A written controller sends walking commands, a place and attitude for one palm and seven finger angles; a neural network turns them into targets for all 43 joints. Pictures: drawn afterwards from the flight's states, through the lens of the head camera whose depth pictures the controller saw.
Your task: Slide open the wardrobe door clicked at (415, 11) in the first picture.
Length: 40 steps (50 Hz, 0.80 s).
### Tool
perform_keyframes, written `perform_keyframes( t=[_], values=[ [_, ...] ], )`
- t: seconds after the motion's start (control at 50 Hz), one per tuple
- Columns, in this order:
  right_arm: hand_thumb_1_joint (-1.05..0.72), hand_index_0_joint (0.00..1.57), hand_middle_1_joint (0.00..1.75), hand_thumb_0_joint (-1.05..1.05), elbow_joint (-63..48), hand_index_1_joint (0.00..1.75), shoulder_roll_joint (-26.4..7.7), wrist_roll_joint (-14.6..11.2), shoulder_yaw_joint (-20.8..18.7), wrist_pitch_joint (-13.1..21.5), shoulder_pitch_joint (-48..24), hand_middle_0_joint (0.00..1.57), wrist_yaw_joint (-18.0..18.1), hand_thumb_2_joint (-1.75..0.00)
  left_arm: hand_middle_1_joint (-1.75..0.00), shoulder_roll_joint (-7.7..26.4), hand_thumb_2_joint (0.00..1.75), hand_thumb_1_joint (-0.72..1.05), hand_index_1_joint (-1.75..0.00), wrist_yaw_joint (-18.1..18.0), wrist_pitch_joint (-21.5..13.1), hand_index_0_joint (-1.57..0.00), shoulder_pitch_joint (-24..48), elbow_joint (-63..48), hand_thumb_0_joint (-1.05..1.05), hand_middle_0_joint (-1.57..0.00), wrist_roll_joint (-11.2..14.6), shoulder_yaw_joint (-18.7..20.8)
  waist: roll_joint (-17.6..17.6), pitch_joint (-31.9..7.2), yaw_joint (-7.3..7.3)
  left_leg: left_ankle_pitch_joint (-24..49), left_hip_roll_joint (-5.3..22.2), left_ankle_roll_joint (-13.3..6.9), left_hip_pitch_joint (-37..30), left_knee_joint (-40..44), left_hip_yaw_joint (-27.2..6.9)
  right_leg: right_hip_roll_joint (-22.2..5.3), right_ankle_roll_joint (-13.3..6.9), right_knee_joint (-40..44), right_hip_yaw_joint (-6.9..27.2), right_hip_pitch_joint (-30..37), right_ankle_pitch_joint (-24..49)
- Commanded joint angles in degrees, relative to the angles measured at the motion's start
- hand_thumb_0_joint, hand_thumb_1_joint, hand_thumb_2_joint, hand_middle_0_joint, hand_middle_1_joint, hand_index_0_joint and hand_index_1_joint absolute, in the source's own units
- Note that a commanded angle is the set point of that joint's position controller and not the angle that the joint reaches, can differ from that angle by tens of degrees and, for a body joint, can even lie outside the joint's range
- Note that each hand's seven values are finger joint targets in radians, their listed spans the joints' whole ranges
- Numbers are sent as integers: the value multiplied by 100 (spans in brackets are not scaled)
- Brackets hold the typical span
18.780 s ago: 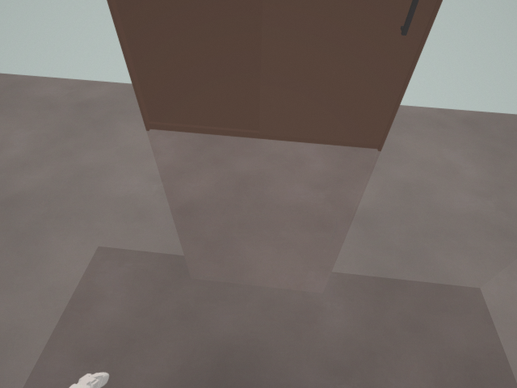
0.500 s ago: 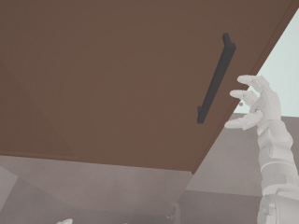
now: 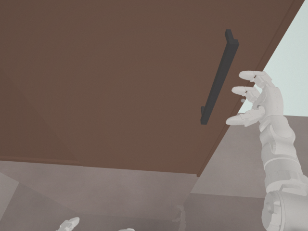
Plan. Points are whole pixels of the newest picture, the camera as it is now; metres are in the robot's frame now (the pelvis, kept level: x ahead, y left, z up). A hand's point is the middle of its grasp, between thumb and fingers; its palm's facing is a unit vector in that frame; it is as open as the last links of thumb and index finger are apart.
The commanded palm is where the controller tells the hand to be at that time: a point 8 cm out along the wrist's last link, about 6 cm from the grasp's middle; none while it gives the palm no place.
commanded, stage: feel for the door with the fingertips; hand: right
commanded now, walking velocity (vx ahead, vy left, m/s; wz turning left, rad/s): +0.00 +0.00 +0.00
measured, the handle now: (213, 85) +0.49 -0.09 +0.10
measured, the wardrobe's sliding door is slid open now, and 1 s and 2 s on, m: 0.00 0.00 0.00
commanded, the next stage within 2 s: slide the fingers in behind the handle in 0.90 s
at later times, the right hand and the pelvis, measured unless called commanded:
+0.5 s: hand (227, 99) +0.44 -0.13 +0.10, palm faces -0.07 +1.00 +0.02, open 14.0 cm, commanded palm +0.42 -0.18 +0.11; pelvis +0.01 +0.00 +0.00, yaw +0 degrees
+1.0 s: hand (226, 94) +0.45 -0.12 +0.11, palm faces -0.04 +1.00 -0.01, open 13.8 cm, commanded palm +0.44 -0.17 +0.11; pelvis +0.00 +0.01 +0.00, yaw -1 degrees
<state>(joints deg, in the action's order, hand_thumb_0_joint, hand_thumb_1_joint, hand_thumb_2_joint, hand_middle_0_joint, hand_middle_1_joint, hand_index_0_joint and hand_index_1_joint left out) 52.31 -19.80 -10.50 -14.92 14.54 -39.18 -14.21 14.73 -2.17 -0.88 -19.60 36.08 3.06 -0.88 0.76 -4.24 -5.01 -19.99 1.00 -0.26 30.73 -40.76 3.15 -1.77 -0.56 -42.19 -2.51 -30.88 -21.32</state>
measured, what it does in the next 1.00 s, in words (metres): stands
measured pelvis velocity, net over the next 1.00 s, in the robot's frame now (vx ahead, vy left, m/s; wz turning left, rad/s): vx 0.00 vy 0.01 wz -0.01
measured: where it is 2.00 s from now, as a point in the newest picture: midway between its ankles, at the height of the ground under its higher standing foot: outside the picture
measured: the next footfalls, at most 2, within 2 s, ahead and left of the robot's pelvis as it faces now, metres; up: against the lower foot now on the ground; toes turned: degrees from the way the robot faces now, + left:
none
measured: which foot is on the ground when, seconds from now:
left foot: down 0.00-1.00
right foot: down 0.00-1.00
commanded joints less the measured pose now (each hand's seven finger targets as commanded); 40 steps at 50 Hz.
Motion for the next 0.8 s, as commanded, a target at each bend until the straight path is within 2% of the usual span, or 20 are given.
perform_keyframes(
  t=[0.0,0.04,0.08,0.1,0.12,0.16,0.2,0.22,0.28,0.32,0.36,0.42,0.48,0.52,0.56,0.58,0.62,0.66,0.74,0.78],
  values=[
    [50,30,120,0,-1387,120,-1243,-129,-285,342,-2189,30,-1,-30,-30,882,90,90,-30,-82,-124,-20,-338,-586,0,-20,5,323,-147,-2019,13,2246,-166,-87,-962,354,-106,119,-116,395,252,1059,2021],
    [50,30,120,0,-1355,120,-1333,-126,-334,312,-2296,30,-9,-30,-30,885,90,90,-30,-102,-116,-20,-313,-588,0,-20,26,313,-124,-1877,-11,2112,-168,-61,-964,412,-141,136,-124,458,209,906,1724],
    [50,30,120,0,-1607,120,-1222,-105,-194,369,-2570,30,-14,-30,-30,843,90,90,-30,-119,-137,-20,-281,-569,0,-20,31,314,270,-1889,-58,1995,-160,-90,-827,423,-140,140,-114,466,236,1094,1698],
    [50,30,120,0,-1829,120,-1057,-125,-63,420,-2630,30,-2,-30,-30,817,90,90,-30,-114,-155,-20,-298,-570,0,-20,17,323,310,-2096,-65,2074,-164,-99,-870,402,-128,139,-123,425,250,1260,1884],
    [50,30,120,0,-1836,120,-1095,-129,-157,424,-2462,30,19,-30,-30,828,90,90,-30,-107,-176,-20,-314,-555,0,-20,17,342,383,-2232,-5,2152,-179,-104,-864,382,-127,129,-101,406,267,1397,2014],
    [50,30,120,0,-1691,120,-785,-177,73,355,-2391,30,19,-30,-30,815,90,90,-30,-95,-188,-20,-321,-493,0,-20,22,333,226,-2057,-83,2126,-192,-99,-735,401,-64,110,-86,411,298,1385,2038],
    [50,30,120,0,-1287,120,-832,-186,10,267,-2369,30,67,-30,-30,858,90,90,-30,-103,-169,-20,-384,-407,0,-20,14,338,-227,-1726,-130,1936,-195,-78,-713,463,-55,118,-125,434,281,1052,1728],
    [50,30,120,0,-1306,120,-923,-138,-39,261,-2458,30,94,-30,-30,876,90,90,-30,-96,-167,-20,-371,-418,0,-20,26,334,-92,-1733,-114,1927,-185,-72,-686,447,-88,130,-119,449,257,1016,1670],
    [50,30,120,0,-1639,120,-710,-63,127,316,-2544,30,216,-30,-30,803,90,90,-30,-47,-201,-20,-334,-469,0,-20,0,339,397,-2041,-46,1983,-171,-112,-631,353,-64,137,-73,417,304,1337,1934],
    [50,30,120,0,-1731,120,-792,-61,-18,348,-2393,30,329,-30,-30,804,90,90,-30,-12,-206,-20,-343,-480,0,-20,-12,360,194,-2199,2,2138,-183,-99,-755,329,-79,127,-81,361,295,1364,2085],
    [50,30,120,0,-1596,120,-747,-73,-53,309,-2192,30,408,-30,-30,800,90,90,-30,2,-194,-20,-323,-515,0,-20,-17,348,-91,-2077,32,2202,-190,-82,-883,333,-72,128,-84,403,255,1150,2015],
    [50,30,120,0,-1836,120,-589,39,122,331,-2288,30,524,-30,-30,767,90,90,-30,33,-181,-20,-276,-563,0,-20,-17,345,119,-2088,27,2305,-181,-91,-862,286,-81,133,-85,389,233,1216,2150],
    [50,30,120,0,-1786,120,-521,64,146,291,-2297,30,632,-30,-30,754,90,90,-30,45,-178,-20,-274,-539,0,-20,-20,352,71,-2007,-8,2281,-193,-77,-802,321,-91,129,-80,374,216,1232,2090],
    [50,30,120,0,-1686,120,-860,94,-126,297,-2355,30,679,-30,-30,793,90,90,-30,28,-154,-20,-315,-523,0,-20,-34,353,-279,-1999,16,2327,-188,-56,-1031,324,-123,143,-106,408,205,1000,1941],
    [50,30,120,0,-1682,120,-807,115,-46,309,-2489,30,672,-30,-30,763,90,90,-30,11,-148,-20,-263,-538,0,-20,-24,324,-27,-1973,-2,2264,-168,-68,-1004,336,-138,165,-97,425,179,1000,1827],
    [50,30,120,0,-1673,120,-708,131,76,332,-2657,30,665,-30,-30,748,90,90,-30,3,-152,-20,-248,-516,0,-20,-22,324,23,-1907,-69,2208,-174,-67,-898,350,-140,163,-99,413,187,1053,1791],
    [50,30,120,0,-1582,120,-734,137,45,386,-2675,30,652,-30,-30,764,90,90,-30,6,-154,-20,-300,-482,0,-20,-25,333,-58,-2025,-56,2233,-183,-72,-922,336,-144,158,-100,389,207,1107,1851],
    [50,30,120,0,-1557,120,-546,87,197,396,-2751,30,590,-30,-30,749,90,90,-30,11,-172,-20,-288,-469,0,-20,-15,336,94,-2063,-99,2264,-185,-81,-864,341,-139,165,-94,373,202,1201,1885],
    [50,30,120,0,-1201,120,-380,54,320,351,-2875,30,550,-30,-30,770,90,90,-30,30,-152,-20,-350,-408,0,-20,-14,340,-118,-1841,-183,2141,-190,-54,-707,386,-117,166,-109,370,199,1050,1727],
    [50,30,120,0,-1053,120,-531,75,178,363,-2870,30,573,-30,-30,786,90,90,-30,28,-147,-20,-382,-388,0,-20,-22,349,-72,-1870,-130,2089,-181,-67,-748,383,-142,181,-110,376,195,983,1651]
  ],
)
